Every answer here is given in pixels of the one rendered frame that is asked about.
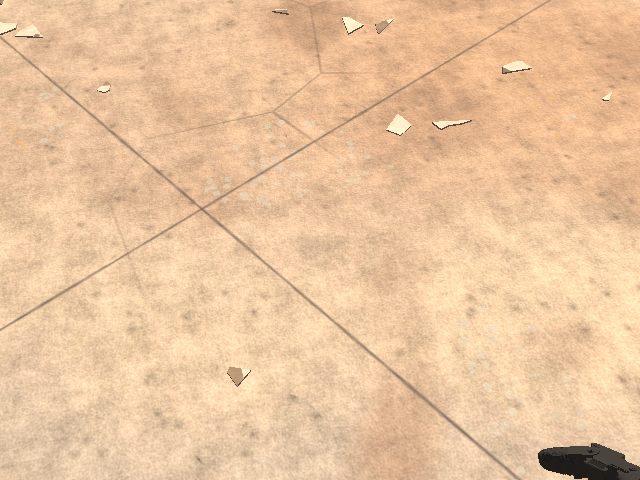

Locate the robot right hand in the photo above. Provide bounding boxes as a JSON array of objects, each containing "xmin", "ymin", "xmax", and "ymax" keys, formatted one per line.
[{"xmin": 538, "ymin": 443, "xmax": 640, "ymax": 480}]

